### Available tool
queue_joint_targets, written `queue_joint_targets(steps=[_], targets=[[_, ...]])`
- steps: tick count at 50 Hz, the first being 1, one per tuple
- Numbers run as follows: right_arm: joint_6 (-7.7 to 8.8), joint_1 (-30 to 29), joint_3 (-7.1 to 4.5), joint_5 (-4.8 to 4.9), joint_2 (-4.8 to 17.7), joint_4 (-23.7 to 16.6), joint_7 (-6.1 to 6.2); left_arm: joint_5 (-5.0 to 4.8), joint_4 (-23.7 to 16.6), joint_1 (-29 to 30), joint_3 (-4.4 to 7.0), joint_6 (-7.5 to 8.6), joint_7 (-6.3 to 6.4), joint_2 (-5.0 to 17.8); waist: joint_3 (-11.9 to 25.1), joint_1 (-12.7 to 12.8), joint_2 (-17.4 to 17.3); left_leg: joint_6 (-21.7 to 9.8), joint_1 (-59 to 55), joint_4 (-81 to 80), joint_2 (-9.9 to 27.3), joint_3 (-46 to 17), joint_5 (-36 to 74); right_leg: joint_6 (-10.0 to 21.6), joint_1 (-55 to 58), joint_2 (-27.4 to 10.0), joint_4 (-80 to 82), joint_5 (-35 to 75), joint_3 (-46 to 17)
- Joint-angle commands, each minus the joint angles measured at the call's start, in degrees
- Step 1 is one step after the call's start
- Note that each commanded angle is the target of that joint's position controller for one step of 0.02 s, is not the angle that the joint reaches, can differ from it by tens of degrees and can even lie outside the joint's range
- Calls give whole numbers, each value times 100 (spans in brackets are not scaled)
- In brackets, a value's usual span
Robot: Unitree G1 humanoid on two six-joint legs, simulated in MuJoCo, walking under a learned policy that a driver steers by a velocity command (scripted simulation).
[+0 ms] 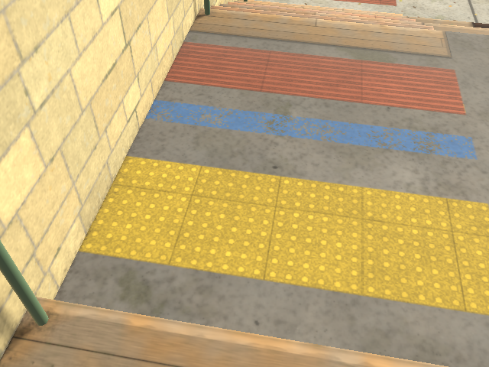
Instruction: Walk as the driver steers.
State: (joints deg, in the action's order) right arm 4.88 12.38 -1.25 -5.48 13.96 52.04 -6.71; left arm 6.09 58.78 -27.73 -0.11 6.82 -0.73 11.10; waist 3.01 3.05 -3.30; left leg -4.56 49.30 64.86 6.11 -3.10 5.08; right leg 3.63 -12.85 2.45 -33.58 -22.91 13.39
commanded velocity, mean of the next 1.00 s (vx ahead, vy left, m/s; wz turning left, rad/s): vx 0.50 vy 0.00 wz -0.18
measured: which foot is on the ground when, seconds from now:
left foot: up 0.00-0.30, down 0.32-0.88, up 0.90-1.00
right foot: down 0.00-0.34, up 0.36-0.84, down 0.86-1.00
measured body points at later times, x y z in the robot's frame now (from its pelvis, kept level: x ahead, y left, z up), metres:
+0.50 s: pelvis +0.30 +0.09 -0.13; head +0.32 +0.10 +0.32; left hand +0.27 +0.33 -0.28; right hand +0.34 -0.16 -0.27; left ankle +0.28 +0.19 -0.86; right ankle +0.26 -0.06 -0.73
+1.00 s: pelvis +0.61 +0.00 -0.27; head +0.62 +0.00 +0.18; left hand +0.70 +0.24 -0.42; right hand +0.58 -0.23 -0.42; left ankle +0.53 +0.18 -0.82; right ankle +0.60 -0.08 -1.00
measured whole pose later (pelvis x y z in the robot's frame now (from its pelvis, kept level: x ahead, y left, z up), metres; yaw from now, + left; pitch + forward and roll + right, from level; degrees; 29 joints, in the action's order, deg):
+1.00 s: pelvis +0.61 +0.00 -0.27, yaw -16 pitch +0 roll -1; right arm 6.1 17.9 -1.4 -4.2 11.9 55.5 -2.4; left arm 4.1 58.9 -17.7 3.5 6.9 -3.4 12.6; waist -1.6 -0.1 -1.6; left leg -0.5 27.0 91.5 5.3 -2.3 -35.7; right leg 5.2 -17.0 4.0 -34.3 -16.9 2.0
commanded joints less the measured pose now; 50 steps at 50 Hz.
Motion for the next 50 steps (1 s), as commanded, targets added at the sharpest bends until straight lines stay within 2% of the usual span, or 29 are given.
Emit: queue_joint_targets(steps=[1,3,6,9,12,14,16,17,18,19,20,22,23,24,26,30,31,33,36,39,41,43,44,45,46,47,48,49,50], targets=[[49,-128,98,-17,-84,-292,80,-31,159,-539,-100,139,108,57,-667,32,404,0,1578,-1401,318,-1020,1189,1168,1407,-2260,739,2829,-1802],[12,-602,163,18,-147,-293,164,41,481,-1186,-236,129,152,-257,-982,248,333,21,1819,-2355,348,-894,2070,1050,1741,-2157,424,2312,-1697],[-104,-1035,186,52,-25,-492,27,94,321,-706,-323,67,-86,-115,-1126,6,559,-70,-1482,-2255,71,288,2285,842,-1133,-1625,836,1269,-922],[-217,-1647,171,16,156,-788,86,-46,486,-962,-152,86,27,376,-1508,250,396,71,-1064,-3270,120,167,1351,723,103,-1872,292,1168,-1111],[-213,-2245,299,-91,-98,-814,103,-142,783,-1585,-4,-131,180,399,-1564,741,483,184,-1148,-4441,6,319,649,746,1063,-1953,-108,1386,-1515],[-141,-1911,245,-10,-24,-606,211,-88,735,-1431,141,-299,74,557,-1237,521,414,111,-2534,-4650,-220,586,508,645,680,-1788,-713,2091,-1429],[27,464,-243,145,964,157,269,238,707,-1254,170,-391,-329,620,14,-590,99,-391,-6454,-4109,-132,841,2265,54,-1047,-1278,-2956,2273,-775],[-30,2145,-467,34,1629,648,292,160,906,-2225,-104,-314,-584,-549,1890,-747,-759,-1580,-9672,-2158,1091,-21,5805,-437,-2651,-911,-5335,-943,-656],[-118,3485,-400,-89,1220,961,256,-198,594,-1872,-64,-219,-722,-247,3044,-1424,-682,-2115,-10674,-2288,2127,-1088,5775,-514,-3234,-638,-7110,-2784,-1053],[-155,3362,-496,-52,1181,1108,377,-471,80,-357,100,-140,-700,241,1408,-1674,-373,-1684,-9414,-3068,1992,-1214,3976,-412,-4512,-736,-7584,-2516,-1123],[-135,2600,-511,71,1225,1089,421,-484,-216,422,173,-68,-568,437,327,-1381,-1,-1351,-7440,-3483,1840,-670,2968,-329,-4410,-1014,-7336,-2192,-1179],[-166,1271,-239,64,358,741,408,-266,-278,370,158,-8,-351,147,-356,-530,334,-1116,-4903,-3845,1615,-108,1926,26,-3286,-1245,-5759,-1076,-1624],[-8,846,-39,45,-235,547,462,-169,-316,290,91,-23,-275,-308,-547,-166,372,-939,-3752,-4277,1320,131,1207,252,-2584,-1413,-4409,303,-1939],[97,787,-89,97,-165,515,467,-113,-236,242,109,-49,-247,-432,-841,-111,96,-1017,-3367,-4602,1265,164,710,343,-2432,-1272,-4284,590,-1736],[233,849,-50,136,-159,441,505,-84,-112,92,182,-108,-322,-449,-840,-82,91,-1253,-3025,-5121,1335,321,345,364,-2211,-1229,-3202,1624,-1878],[332,1238,188,-117,-705,735,659,-40,-611,978,105,-158,-451,-266,-993,-296,389,-865,-3886,-4396,1388,643,-161,258,-3179,-1558,-1584,3665,-2441],[379,1204,221,-132,-572,723,680,-151,-697,1254,80,-137,-392,-181,-868,-327,604,-573,-3727,-4021,1023,1170,-816,176,-2698,-1542,-549,4978,-2370],[357,1226,257,-245,-297,693,587,-146,-842,1460,161,-254,-387,192,-862,-265,65,-446,-2567,-3921,714,1439,-1460,187,-1225,-1094,-752,5283,-1714],[269,1848,223,-106,-2,921,563,13,-1241,2416,175,-316,-393,407,-1454,-607,289,-412,-3342,-3589,1155,1035,-2071,281,-1789,-1092,-218,4171,-1509],[27,2562,85,49,214,1204,784,67,-1277,3091,91,-314,-357,294,-1715,-1141,354,-306,-4842,-3206,1499,704,-1882,194,-2593,-1141,905,3266,-1337],[-81,2338,9,-15,324,1153,752,-32,-887,2606,189,-162,-313,408,-1209,-861,532,-160,-4383,-2186,1033,1237,-1361,147,-912,-715,1083,3473,-752],[-143,2164,-73,-263,508,1068,398,-195,-227,502,683,10,-254,1468,-92,104,968,271,-2729,204,464,1728,-825,472,2675,-310,434,4689,-444],[-90,3047,88,-198,-382,1075,169,-108,189,-1125,811,-116,-225,1923,1865,216,1814,865,-1230,2549,-151,1655,-4405,1782,5848,-1398,-820,7028,-1929],[35,1974,55,104,16,426,-30,-113,566,-2275,849,-196,-228,1876,2527,1055,1598,933,123,4337,-575,874,-5411,2461,6867,-2250,-105,5966,-3883],[268,-26,-40,356,249,-185,88,-125,631,-2174,794,-75,-177,1564,691,1499,1025,758,1693,4290,-468,530,-5287,2073,5609,-2087,443,4049,-3992],[382,-628,-105,414,345,-533,305,-275,368,-1198,685,45,-188,1190,119,1095,718,628,1677,3805,-184,197,-4926,1882,4159,-1972,665,2828,-3905],[406,-278,-97,233,331,-436,415,-260,202,-434,477,20,-239,543,-79,515,259,384,1016,2849,92,-139,-4260,1754,2948,-1833,739,2067,-3729],[372,-61,-120,183,216,-465,549,-213,97,-6,387,26,-322,495,-574,21,463,198,400,2680,127,-177,-4087,1998,1302,-1952,826,1904,-3938],[266,333,7,-14,-209,-281,613,-206,-125,744,176,111,-315,52,-957,-448,-23,21,-483,1065,449,-619,-2673,1745,-339,-1892,1071,1660,-3583]])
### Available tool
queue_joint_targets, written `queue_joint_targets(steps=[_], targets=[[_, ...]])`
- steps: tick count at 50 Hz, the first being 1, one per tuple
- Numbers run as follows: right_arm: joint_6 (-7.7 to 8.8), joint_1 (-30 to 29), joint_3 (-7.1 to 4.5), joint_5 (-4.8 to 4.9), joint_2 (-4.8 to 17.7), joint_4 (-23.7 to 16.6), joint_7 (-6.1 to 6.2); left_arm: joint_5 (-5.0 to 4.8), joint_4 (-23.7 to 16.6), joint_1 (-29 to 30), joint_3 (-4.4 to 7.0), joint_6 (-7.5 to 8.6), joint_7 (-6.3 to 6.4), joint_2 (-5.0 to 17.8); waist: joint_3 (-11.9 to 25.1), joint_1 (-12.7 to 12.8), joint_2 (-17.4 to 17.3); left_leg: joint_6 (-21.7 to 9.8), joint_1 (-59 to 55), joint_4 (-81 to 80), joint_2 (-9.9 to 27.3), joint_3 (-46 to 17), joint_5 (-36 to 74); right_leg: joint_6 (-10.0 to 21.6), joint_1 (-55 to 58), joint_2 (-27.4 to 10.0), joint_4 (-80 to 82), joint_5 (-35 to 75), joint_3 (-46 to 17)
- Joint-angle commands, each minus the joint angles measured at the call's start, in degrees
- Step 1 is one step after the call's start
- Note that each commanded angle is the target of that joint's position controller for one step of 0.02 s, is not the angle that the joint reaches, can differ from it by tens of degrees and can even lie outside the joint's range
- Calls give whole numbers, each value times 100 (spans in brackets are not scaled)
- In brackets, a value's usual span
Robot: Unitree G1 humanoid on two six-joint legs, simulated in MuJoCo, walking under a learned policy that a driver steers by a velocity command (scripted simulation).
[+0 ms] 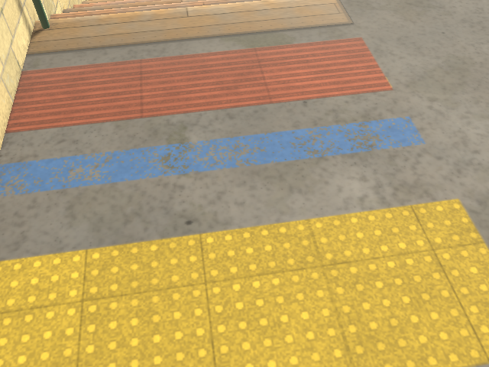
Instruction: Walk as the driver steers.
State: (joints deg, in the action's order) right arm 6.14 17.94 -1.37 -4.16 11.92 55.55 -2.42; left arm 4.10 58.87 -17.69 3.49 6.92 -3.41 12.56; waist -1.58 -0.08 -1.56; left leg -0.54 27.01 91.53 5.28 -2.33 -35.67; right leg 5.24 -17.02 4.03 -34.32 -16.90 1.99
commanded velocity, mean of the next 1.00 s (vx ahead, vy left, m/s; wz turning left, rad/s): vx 0.27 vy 0.00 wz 0.32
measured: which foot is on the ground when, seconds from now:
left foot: up 0.00-0.28, down 0.30-0.70, up 0.72-1.00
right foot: down 0.00-0.32, up 0.34-0.68, down 0.70-1.00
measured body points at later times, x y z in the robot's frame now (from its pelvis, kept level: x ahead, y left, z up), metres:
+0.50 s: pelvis +0.29 +0.08 -0.13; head +0.33 +0.09 +0.31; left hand +0.38 +0.34 -0.26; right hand +0.40 -0.16 -0.27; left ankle +0.34 +0.17 -0.87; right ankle +0.29 -0.07 -0.71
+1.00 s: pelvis +0.40 +0.06 -0.12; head +0.42 +0.06 +0.32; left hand +0.40 +0.36 -0.23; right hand +0.65 -0.13 -0.23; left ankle +0.36 +0.21 -0.80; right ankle +0.48 -0.04 -0.87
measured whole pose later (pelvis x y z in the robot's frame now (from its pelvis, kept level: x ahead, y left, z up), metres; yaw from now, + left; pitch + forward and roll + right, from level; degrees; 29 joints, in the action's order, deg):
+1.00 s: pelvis +0.40 +0.06 -0.12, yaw +25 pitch +5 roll +0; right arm -2.0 11.0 -5.7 1.1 16.1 40.2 0.4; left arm -0.1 45.0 -11.2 5.3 1.5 1.8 13.4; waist 3.6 0.9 -1.0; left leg 0.6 35.4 56.0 2.1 -1.6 -16.0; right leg 0.6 -19.5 -3.2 -24.4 -9.9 5.3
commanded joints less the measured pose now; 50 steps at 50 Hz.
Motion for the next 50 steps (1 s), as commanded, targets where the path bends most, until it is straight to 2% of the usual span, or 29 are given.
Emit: queue_joint_targets(steps=[1,3,4,5,6,9,12,13,14,15,16,17,18,19,20,21,22,24,26,28,32,35,36,37,38,39,41,43,50], targets=[[36,-62,63,-208,-226,-423,156,-155,-365,191,-228,137,-52,-76,-679,-183,-128,-337,989,-2647,569,-519,2234,1649,-1209,-1873,1523,817,-2011],[-143,71,94,-177,-181,-498,32,-166,-250,36,-170,130,-51,328,-241,-304,356,-221,-64,-2979,242,10,2623,1419,-2080,-1428,1230,735,-1504],[-144,432,182,-256,-234,-391,-81,28,-338,49,-190,133,-52,363,-262,-403,231,-259,-539,-2751,152,62,3828,1309,-2739,-1273,653,750,-1288],[-110,71,216,-298,-211,-441,-144,122,-341,-173,-233,205,70,120,-208,-61,-55,-168,394,-3797,396,-460,5486,1215,-1854,-1157,246,436,-1247],[-63,-358,216,-157,-40,-522,-107,101,-502,-106,-230,241,182,101,-36,187,-105,-110,-70,-5299,336,-249,6778,866,-1778,-824,-55,-257,-745],[-215,-1195,87,-96,540,-812,-37,123,-189,-824,-327,144,76,253,-476,201,357,-24,-349,-5306,235,158,5734,901,-1671,-1319,-240,-1087,-1434],[-233,-2038,117,-168,588,-938,-98,-34,92,-1564,-304,44,202,454,-853,777,272,-157,914,-6701,464,-44,5417,804,404,-1814,-870,-620,-1988],[-111,-2862,-15,1141,625,-1262,-118,-798,-71,-835,-4,-186,544,735,-833,949,338,-182,935,-7188,60,-114,5064,555,341,-1426,-1360,653,-1489],[-62,-2459,-9,1106,581,-1134,-133,-704,6,-894,0,-291,607,792,-448,654,108,-312,157,-7468,-177,243,5514,354,408,-1238,-2120,1620,-983],[-57,-1250,-126,835,697,-678,-122,-546,85,-1145,-32,-314,580,557,229,306,-69,-435,-1289,-7216,-455,674,6310,188,104,-931,-3275,2240,-565],[-140,352,-279,702,997,-136,-105,-431,99,-1072,-35,-262,527,429,907,-369,-266,-697,-3238,-6572,-44,390,8357,-153,-1147,-609,-5078,1061,-183],[-176,1229,-380,552,1540,165,-112,-616,48,-1657,-217,-176,431,-219,2158,-433,-1759,-1850,-6028,-5193,1399,-1082,10364,-801,-3445,-78,-8051,-3311,54],[-270,1488,-345,679,1270,192,-67,-682,-307,-1339,-216,-61,379,246,2972,-718,-1503,-2225,-6522,-5341,1654,-2068,9028,-880,-4346,-365,-8581,-3244,-474],[-402,1246,-366,659,1303,62,63,-858,-859,-398,-235,-18,391,316,2924,-786,-1437,-2358,-6387,-5979,1819,-2652,6655,-864,-5072,-488,-8373,-2875,-493],[-523,286,-261,453,794,-358,209,-673,-1180,772,-218,-122,567,361,2046,-784,391,-1757,-4789,-6887,1402,-2492,4696,-726,-4735,-685,-7383,-1736,-332],[-485,-426,-304,310,1213,-618,319,-737,-1321,636,-212,-228,692,201,1762,-290,41,-2109,-3638,-7027,1888,-3239,4648,-818,-4304,-799,-7055,-1244,-594],[-411,-755,-267,261,1102,-740,362,-579,-1266,431,-172,-328,754,217,1472,-13,312,-2158,-2647,-6923,1973,-3270,5447,-844,-3958,-921,-6923,-1029,-820],[-364,-1084,-263,383,1028,-866,354,-479,-1296,324,-6,-454,816,414,606,350,255,-1649,-649,-7185,870,-1766,5217,-787,-2766,-913,-4529,-297,-744],[-424,-1012,-312,481,1028,-960,477,-391,-1457,820,-26,-392,829,179,710,211,-134,-1379,-111,-7178,102,-842,5904,-926,-1618,-475,-2080,561,-348],[-536,-831,-379,497,1158,-977,563,-469,-1566,1073,-48,-404,766,5,1174,210,-534,-1420,-493,-7025,211,-910,6022,-1130,-1036,-236,-1257,1241,-414],[-638,-721,-462,599,1002,-1155,573,-499,-1888,1725,41,-565,645,333,948,28,-527,-1205,-662,-6924,316,-1675,3950,-1011,-845,-228,-308,1266,-693],[-672,-873,-460,587,789,-1430,615,-360,-1831,1263,214,-532,571,614,841,358,-462,-719,-118,-6237,-196,-1842,2808,-688,386,-504,788,1608,-689],[-657,-596,-369,530,324,-1502,604,-242,-1738,732,323,-505,599,958,1239,315,516,-307,908,-4721,-801,-1327,1267,-224,1746,-1679,764,3034,-1537],[-624,-166,-316,550,330,-1782,564,-197,-1765,580,388,-532,552,1194,1761,130,2018,-44,1850,-3534,-1373,-886,-430,810,2389,-2847,1085,3388,-3104],[-594,-272,-461,545,889,-1800,501,-241,-1889,740,369,-513,529,1040,1870,109,1749,104,2205,-2412,-1010,-940,-117,1168,2210,-3044,1346,2446,-3547],[-657,-502,-588,570,1177,-1777,492,-264,-1995,1008,311,-515,540,781,1562,101,1327,173,2208,-1905,-854,-859,351,1030,1760,-2719,1372,2025,-2957],[-871,-414,-637,500,1162,-1704,507,-424,-2057,1592,236,-581,523,544,1109,-159,964,271,1900,-1761,-531,-575,1176,577,838,-2108,1611,448,-2086],[-900,-379,-570,522,856,-1763,386,-380,-1993,1572,264,-601,528,691,840,-231,1010,258,1537,-1840,-510,-154,1735,421,146,-1797,1947,-257,-1543],[-680,-1018,-410,518,536,-2016,225,-454,-1811,965,427,-394,522,1073,870,68,1032,28,743,-4143,-262,256,1884,405,299,-2091,2221,-490,-871]])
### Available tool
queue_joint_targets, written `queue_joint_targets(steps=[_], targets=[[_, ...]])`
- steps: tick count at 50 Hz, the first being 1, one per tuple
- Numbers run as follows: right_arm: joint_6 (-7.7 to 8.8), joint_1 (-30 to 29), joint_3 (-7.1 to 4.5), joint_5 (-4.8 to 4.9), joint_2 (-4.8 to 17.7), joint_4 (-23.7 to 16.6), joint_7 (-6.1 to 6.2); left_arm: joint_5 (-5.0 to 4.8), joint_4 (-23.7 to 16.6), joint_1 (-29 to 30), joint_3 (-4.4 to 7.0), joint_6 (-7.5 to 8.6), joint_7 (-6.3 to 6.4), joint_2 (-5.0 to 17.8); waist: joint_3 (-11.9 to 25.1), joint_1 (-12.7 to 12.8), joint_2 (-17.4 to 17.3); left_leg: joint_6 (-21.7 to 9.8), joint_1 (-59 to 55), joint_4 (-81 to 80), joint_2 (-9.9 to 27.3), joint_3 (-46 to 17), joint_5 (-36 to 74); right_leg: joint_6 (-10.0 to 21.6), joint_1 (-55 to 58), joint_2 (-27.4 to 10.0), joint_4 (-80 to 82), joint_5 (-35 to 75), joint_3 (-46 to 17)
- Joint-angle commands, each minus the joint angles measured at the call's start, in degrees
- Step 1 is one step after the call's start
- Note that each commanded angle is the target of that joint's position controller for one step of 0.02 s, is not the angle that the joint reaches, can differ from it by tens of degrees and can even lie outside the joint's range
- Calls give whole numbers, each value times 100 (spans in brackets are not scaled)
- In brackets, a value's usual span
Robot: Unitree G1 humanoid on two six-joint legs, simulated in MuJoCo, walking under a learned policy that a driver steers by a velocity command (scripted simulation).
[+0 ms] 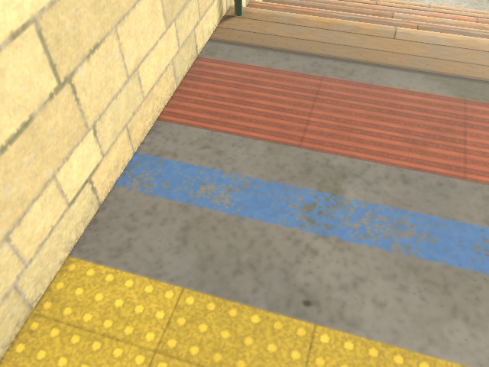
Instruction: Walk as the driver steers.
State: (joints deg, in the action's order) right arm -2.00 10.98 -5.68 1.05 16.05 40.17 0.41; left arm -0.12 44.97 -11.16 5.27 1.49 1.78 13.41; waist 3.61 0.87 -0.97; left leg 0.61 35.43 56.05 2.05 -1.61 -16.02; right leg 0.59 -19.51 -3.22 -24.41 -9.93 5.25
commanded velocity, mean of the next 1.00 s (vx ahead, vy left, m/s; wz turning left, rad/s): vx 0.46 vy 0.00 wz -0.17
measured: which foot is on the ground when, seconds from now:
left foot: up 0.00-0.14, down 0.16-0.62, up 0.64-1.00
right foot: down 0.00-0.14, up 0.16-0.62, down 0.64-1.00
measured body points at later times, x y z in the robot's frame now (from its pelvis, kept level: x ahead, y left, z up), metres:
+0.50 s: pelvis +0.17 +0.06 -0.01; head +0.21 +0.09 +0.44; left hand +0.36 +0.31 -0.11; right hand +0.20 -0.21 -0.12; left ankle +0.02 +0.14 -0.74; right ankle +0.38 -0.08 -0.68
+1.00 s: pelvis +0.47 +0.04 +0.00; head +0.51 +0.02 +0.45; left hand +0.61 +0.29 -0.11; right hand +0.64 -0.25 -0.08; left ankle +0.69 +0.16 -0.70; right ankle +0.39 -0.03 -0.74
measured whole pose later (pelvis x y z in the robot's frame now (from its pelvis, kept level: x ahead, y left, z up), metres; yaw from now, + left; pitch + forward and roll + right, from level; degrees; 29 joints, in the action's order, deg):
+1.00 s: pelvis +0.47 +0.04 +0.00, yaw -16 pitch +4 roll +0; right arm 6.1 1.5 -3.1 -0.2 14.5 37.8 0.3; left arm -2.0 42.1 -16.9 4.5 2.3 0.2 14.9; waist -1.2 4.3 -1.5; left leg 3.4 37.3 33.8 3.3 -6.6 0.8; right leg 5.1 -10.3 8.1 -23.8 -16.0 -10.1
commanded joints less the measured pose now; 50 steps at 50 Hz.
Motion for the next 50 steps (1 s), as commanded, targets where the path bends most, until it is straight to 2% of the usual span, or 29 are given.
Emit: queue_joint_targets(steps=[1,4,5,6,7,8,9,10,11,12,13,14,18,22,26,29,30,31,32,33,34,35,36,37,38,41,45,47,50], targets=[[142,-291,8,-4,166,-452,-77,-61,-425,325,272,162,-26,1034,317,-35,1027,-136,-342,-835,41,296,-232,839,455,-1374,1220,-1244,-1093],[141,-147,-17,-4,240,-378,-109,-142,-368,277,301,154,-101,1121,173,-78,1046,-308,-922,-1638,-16,518,-444,759,297,-1481,1079,-1596,-950],[149,65,-18,-8,199,-281,-115,-166,-355,331,288,124,-110,1097,147,-199,939,-404,-1323,-2148,-92,664,-216,670,165,-1422,889,-1785,-796],[159,386,-25,-34,153,-86,-104,-160,-298,259,251,95,-127,975,150,-273,750,-491,-1944,-2552,-286,820,-167,577,-122,-1256,550,-1927,-602],[179,882,-71,-47,195,164,-81,-107,-259,270,172,77,-149,710,184,-416,401,-615,-2687,-2771,-365,713,-304,396,-556,-990,-198,-1944,-265],[242,1498,-179,-40,598,284,-37,39,-399,528,13,113,-213,246,170,-647,-877,-1039,-3661,-3489,755,-1112,-768,-61,-1852,-478,-2462,-1754,403],[332,1675,-299,-18,1351,131,-71,34,-736,743,27,252,-215,352,-87,-672,-1860,-1962,-4351,-4298,1876,-3568,-1534,-164,-3973,319,-3887,-2201,85],[449,1757,-236,-102,1100,91,-81,-123,-768,1032,94,386,-216,753,-137,-853,-1261,-2134,-4322,-4404,2026,-3741,-1484,-6,-4481,14,-4604,-1931,-659],[537,1490,-146,-115,872,77,-67,-182,-734,964,108,428,-233,832,-281,-640,-1042,-1899,-4293,-4228,1871,-3157,-950,129,-4698,-185,-4706,-1253,-822],[563,1177,-73,-102,663,15,-59,-85,-558,785,92,419,-226,778,-240,-457,-664,-1647,-4000,-4117,1622,-2470,-285,135,-4395,-359,-4642,-720,-845],[562,825,-16,-85,509,-22,-52,-5,-461,673,93,395,-224,790,-249,-283,-553,-1441,-3599,-4170,1443,-1937,429,110,-4013,-446,-4314,-289,-904],[572,699,20,-86,401,-22,-26,-7,-386,534,105,350,-248,779,-197,-162,-541,-1287,-3364,-4263,1283,-1481,1037,82,-3608,-466,-4151,31,-902],[666,941,0,-86,432,261,116,-87,-495,785,-4,238,-272,447,-297,-232,-194,-948,-3337,-4440,1069,-387,2214,-4,-3302,-142,-3226,1006,-983],[725,979,-26,-70,549,447,161,-138,-751,1343,-80,231,-354,290,-499,-401,-348,-680,-3204,-4606,994,355,2256,52,-2620,177,-1710,1938,-755],[708,1219,-42,-49,537,690,135,-145,-985,1772,-121,248,-528,211,-822,-560,-384,-622,-3626,-4384,1141,709,3126,316,-2347,296,-1107,1611,-347],[625,1157,-111,0,794,695,204,-120,-1077,1511,-17,266,-621,441,-384,-260,-734,-549,-4238,-3345,1245,935,6156,690,-1590,696,-1078,451,132],[585,1097,-144,-18,928,675,238,-131,-1015,1018,71,251,-628,643,-85,41,-858,-529,-4311,-2640,1252,960,6946,830,-979,865,-1063,149,211],[573,888,-159,-3,1014,616,252,-140,-791,90,201,235,-595,913,335,555,-786,-437,-3901,-1507,1133,1060,7001,1026,318,995,-621,533,165],[636,736,-129,-55,958,460,267,-83,-583,-883,333,190,-490,1282,894,1005,-304,-253,-2342,274,886,1040,5234,1355,2355,368,-601,1036,-932],[792,1641,202,-247,-11,255,57,-110,-565,-913,362,241,-476,1769,1756,152,1338,84,430,2537,-354,336,-1596,2624,4770,-1318,-478,365,-4256],[1058,1014,125,-22,525,201,-88,-97,-482,-1514,268,170,-390,1344,2270,735,922,-77,1049,2975,-431,-709,-1621,2580,4936,-1412,450,-826,-5175],[1128,357,62,174,695,-19,-106,-84,-522,-1054,211,179,-347,1127,1230,705,730,-173,1531,2682,-120,-638,-1044,2208,4263,-1242,643,-665,-4339],[1154,122,106,70,621,-102,-47,-139,-668,-480,154,209,-338,978,637,395,28,-206,1222,2075,135,-582,-568,2000,3100,-1017,738,-80,-3735],[1119,41,64,-111,619,-83,15,-132,-772,-74,106,231,-342,838,246,128,-224,-133,808,1618,271,-487,-419,1889,2144,-802,845,588,-3294],[1037,160,21,-175,640,-126,43,-67,-848,94,80,260,-326,784,129,-104,-86,-72,342,1421,380,-511,-326,1899,1476,-663,1007,1012,-3047],[851,237,41,-203,455,-251,103,-103,-834,121,81,293,-255,815,-79,-312,186,169,42,639,446,-276,-133,1848,493,-435,1150,1611,-2489],[841,-725,188,-243,114,-510,78,-166,-730,-154,143,222,-136,1011,-261,19,394,309,-500,-1327,93,-5,1485,1437,-213,144,975,1405,-1882],[869,-1088,187,-150,147,-590,15,-177,-651,-444,151,165,-121,1027,-160,242,507,336,-821,-2014,-158,5,2095,1312,-113,162,818,1045,-2037],[922,-1345,122,-61,342,-715,-69,-217,-601,-688,147,109,-124,989,-96,321,615,251,-837,-2604,-272,-228,1781,1237,546,-58,371,482,-2652]])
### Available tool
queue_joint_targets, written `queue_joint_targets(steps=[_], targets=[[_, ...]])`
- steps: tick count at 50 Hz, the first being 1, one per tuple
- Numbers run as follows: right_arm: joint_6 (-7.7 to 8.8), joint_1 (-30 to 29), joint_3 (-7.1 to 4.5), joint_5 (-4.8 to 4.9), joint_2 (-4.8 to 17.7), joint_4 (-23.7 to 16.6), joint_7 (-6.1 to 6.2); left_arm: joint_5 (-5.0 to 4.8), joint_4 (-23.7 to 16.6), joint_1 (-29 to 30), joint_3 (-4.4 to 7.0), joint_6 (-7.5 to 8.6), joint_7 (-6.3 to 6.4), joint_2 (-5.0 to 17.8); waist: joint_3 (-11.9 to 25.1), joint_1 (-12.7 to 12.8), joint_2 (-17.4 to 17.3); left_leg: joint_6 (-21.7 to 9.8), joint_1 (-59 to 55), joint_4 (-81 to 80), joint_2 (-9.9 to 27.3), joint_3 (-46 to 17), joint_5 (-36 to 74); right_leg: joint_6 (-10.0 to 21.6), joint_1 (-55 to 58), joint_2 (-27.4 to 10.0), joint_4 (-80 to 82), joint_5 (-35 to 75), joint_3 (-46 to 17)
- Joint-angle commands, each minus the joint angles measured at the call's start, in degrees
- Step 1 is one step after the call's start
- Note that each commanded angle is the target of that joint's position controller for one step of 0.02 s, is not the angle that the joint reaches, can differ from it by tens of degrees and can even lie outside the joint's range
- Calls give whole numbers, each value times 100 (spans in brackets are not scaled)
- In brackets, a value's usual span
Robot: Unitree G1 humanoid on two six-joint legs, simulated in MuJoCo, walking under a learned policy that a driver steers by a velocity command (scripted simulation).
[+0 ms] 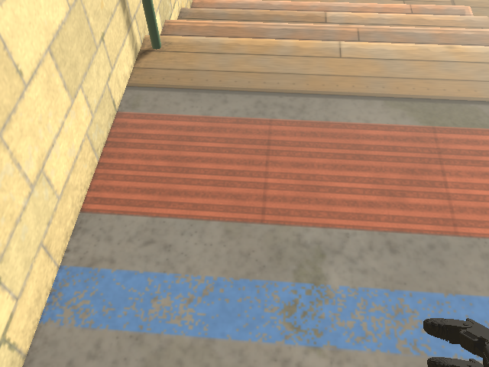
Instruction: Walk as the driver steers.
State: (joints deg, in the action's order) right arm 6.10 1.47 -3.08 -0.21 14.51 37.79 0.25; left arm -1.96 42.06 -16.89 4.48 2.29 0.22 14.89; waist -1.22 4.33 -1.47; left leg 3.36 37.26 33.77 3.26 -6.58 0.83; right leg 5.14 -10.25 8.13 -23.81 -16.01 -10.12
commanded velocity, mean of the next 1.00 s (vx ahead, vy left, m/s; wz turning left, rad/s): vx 0.50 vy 0.00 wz -0.14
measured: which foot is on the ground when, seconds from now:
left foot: up 0.00-0.06, down 0.08-0.60, up 0.62-1.00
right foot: down 0.00-0.10, up 0.12-0.58, down 0.60-1.00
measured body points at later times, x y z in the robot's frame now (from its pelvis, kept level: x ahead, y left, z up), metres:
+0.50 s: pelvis +0.26 +0.00 +0.00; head +0.29 -0.01 +0.45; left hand +0.55 +0.16 -0.08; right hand +0.19 -0.27 -0.12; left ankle +0.20 +0.14 -0.74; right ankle +0.37 -0.18 -0.70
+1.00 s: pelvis +0.51 -0.10 +0.00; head +0.53 -0.10 +0.45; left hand +0.57 +0.18 -0.12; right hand +0.67 -0.37 -0.10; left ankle +0.70 +0.03 -0.69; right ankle +0.39 -0.18 -0.74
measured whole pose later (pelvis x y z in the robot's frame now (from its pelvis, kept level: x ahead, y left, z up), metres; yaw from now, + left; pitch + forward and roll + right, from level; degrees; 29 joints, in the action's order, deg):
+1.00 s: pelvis +0.51 -0.10 +0.00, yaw -5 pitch +1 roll -2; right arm 1.9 6.7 -3.4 1.2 15.6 42.9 -2.0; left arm 0.3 47.1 -19.1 4.5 5.0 0.5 14.8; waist -0.8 3.8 -2.8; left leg -0.7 39.9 42.9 5.8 -1.7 2.2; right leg 1.2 2.5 1.6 -13.1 -16.8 13.0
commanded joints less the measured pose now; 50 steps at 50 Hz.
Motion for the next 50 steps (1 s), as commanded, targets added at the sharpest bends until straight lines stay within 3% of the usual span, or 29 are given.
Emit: queue_joint_targets(steps=[1,3,4,5,6,7,8,9,10,12,14,17,21,24,26,27,28,29,30,31,32,33,34,35,37,39,43,46,50], targets=[[145,-360,-180,79,591,-484,-81,-14,-313,-152,225,17,36,829,429,-71,715,-94,-1085,-512,-419,211,-166,747,-137,-1286,112,972,-1345],[217,69,-270,98,716,-413,-103,18,-373,-73,217,4,42,787,504,-372,860,-322,-1722,-853,-444,277,-460,594,-6,-1277,-332,1090,-1562],[245,587,-352,40,878,-334,-71,42,-449,21,157,38,29,609,810,-661,825,-538,-2637,-882,-192,162,-434,402,-248,-1062,-968,1328,-1383],[252,1489,-452,-64,1226,-273,-13,119,-587,87,32,89,-3,259,1512,-1048,231,-960,-4103,-770,832,-756,-534,154,-1019,-716,-2577,575,-825],[191,2012,-534,-159,1577,-42,-46,-61,-724,-649,-25,119,18,137,2110,-746,-1730,-1937,-5649,-1237,2051,-3365,-1726,-204,-2948,-60,-4282,-1795,-91],[162,1934,-449,-4,1094,-145,-58,-89,-585,-690,56,111,38,702,1828,-848,-1313,-1912,-5552,-1441,2172,-3886,-2903,-312,-3661,-570,-5105,-1656,-141],[108,1710,-347,9,738,-219,-17,-30,-649,-128,133,63,39,965,1170,-1013,-731,-1656,-4981,-1502,1892,-2988,-2867,-390,-3860,-752,-5376,-1063,-34],[47,1446,-294,-39,662,-257,-3,55,-732,217,140,25,45,915,757,-930,-299,-1487,-4290,-1589,1633,-2260,-2195,-424,-3699,-914,-5321,-651,144],[10,1268,-263,-63,592,-209,5,108,-845,446,152,24,26,835,442,-815,-226,-1436,-3755,-1708,1429,-1781,-1602,-433,-3616,-1059,-5099,-389,173],[18,1142,-211,-68,475,-124,1,32,-862,372,143,-25,-34,620,210,-593,-447,-1322,-3130,-2014,1124,-984,-1056,-431,-3234,-1254,-4773,-220,304],[55,1166,-238,-7,540,21,-11,40,-871,413,104,-84,-52,452,123,-542,-484,-1389,-2972,-2229,1098,-526,-677,-504,-3241,-1322,-4464,-101,412],[56,1312,-285,-25,745,240,-28,73,-888,659,57,-115,-53,358,146,-568,-265,-1502,-3065,-2407,1143,-72,-238,-605,-3275,-1360,-3701,463,409],[-17,1416,-291,75,918,469,-54,99,-964,1319,-35,-22,-163,234,-33,-749,-222,-1393,-3128,-2453,980,564,-12,-538,-2874,-1272,-2169,1384,708],[-86,1732,-319,179,1120,680,-71,75,-1109,1807,-69,34,-258,239,-165,-904,-253,-1368,-3386,-2392,1102,647,-20,-429,-2584,-1176,-1438,1276,1005],[-147,1848,-343,235,1237,809,-75,60,-1201,1936,-51,46,-291,328,-234,-873,-351,-1337,-3685,-2241,1270,619,299,-272,-2447,-1101,-1100,844,1105],[-183,1866,-345,272,1290,868,-73,79,-1211,1876,-23,61,-293,391,-209,-777,-410,-1311,-3738,-2033,1304,590,802,-172,-2158,-1011,-900,618,1186],[-216,1802,-334,301,1340,915,-66,105,-1132,1490,51,79,-278,514,4,-473,-451,-1224,-3696,-1552,1231,688,1757,-46,-1448,-835,-601,624,1325],[-233,1795,-283,311,1263,964,-58,136,-858,607,196,86,-237,766,523,-16,-352,-1077,-3392,-587,984,916,2473,117,-123,-662,-368,925,1449],[-192,1778,-176,195,994,871,-26,205,-653,-421,344,102,-152,1174,1249,440,-118,-790,-2283,943,709,1037,1424,394,1631,-1382,-617,1305,642],[-94,2250,56,72,302,641,-50,288,-594,-793,429,110,-88,1788,2047,157,1428,-377,-24,3185,-263,999,-2578,1226,3457,-3069,-197,655,-2080],[9,2061,-50,200,741,747,-52,270,-610,-905,317,136,-82,1337,2449,396,1224,-370,462,4073,-314,-21,-3408,1363,3308,-3260,332,355,-2948],[27,1672,-153,334,1024,588,-62,234,-556,-600,209,162,-87,1058,1574,319,1061,-404,892,4262,-59,-24,-3036,1129,2700,-3067,391,593,-1985],[14,1416,-141,289,975,534,-46,196,-530,-260,136,183,-94,834,1095,128,814,-415,811,4007,202,137,-2558,948,1969,-2799,499,871,-1241],[-30,1289,-160,191,927,525,-29,201,-502,70,80,209,-117,633,735,-67,701,-393,630,3734,354,181,-2204,833,1316,-2576,707,1045,-767],[-212,1571,-176,196,763,623,-30,243,-460,402,46,324,-139,430,499,-406,803,-366,31,3499,505,94,-1722,728,528,-2370,1166,1227,-161],[-340,1574,-151,210,555,620,-27,251,-336,477,83,426,-116,482,273,-535,627,-302,34,3319,503,46,-1463,730,219,-2379,1458,1616,284],[-380,1123,-144,168,462,463,-56,295,-98,360,136,447,-12,609,-14,-485,456,-236,430,2381,423,-40,-388,570,334,-2240,1596,2105,1155],[-351,571,-81,143,356,296,-171,262,2,274,167,417,39,753,-202,-288,400,-314,237,1339,343,305,354,419,391,-2149,1663,2092,1664],[-347,-140,-21,145,299,-60,-316,173,222,-133,237,290,72,948,-454,-5,309,-513,488,579,275,641,126,363,1146,-2399,1467,2327,1922]])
